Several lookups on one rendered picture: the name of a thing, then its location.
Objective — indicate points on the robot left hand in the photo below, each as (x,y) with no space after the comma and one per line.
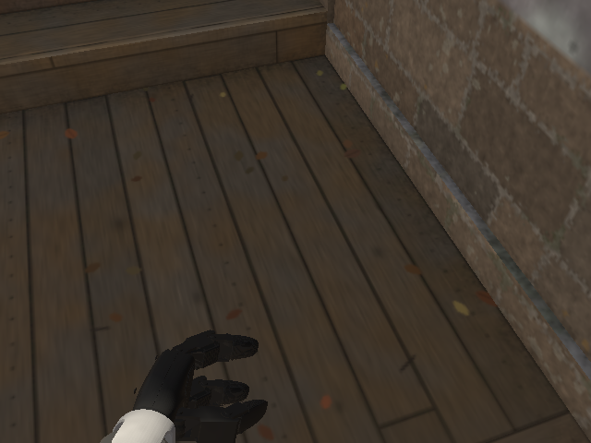
(193,405)

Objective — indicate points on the robot left forearm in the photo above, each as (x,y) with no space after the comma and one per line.
(142,426)

